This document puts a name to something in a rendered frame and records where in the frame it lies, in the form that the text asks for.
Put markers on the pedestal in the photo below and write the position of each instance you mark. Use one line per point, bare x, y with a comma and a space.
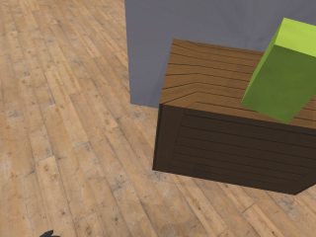
203, 132

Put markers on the carton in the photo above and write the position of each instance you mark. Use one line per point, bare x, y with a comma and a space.
285, 78

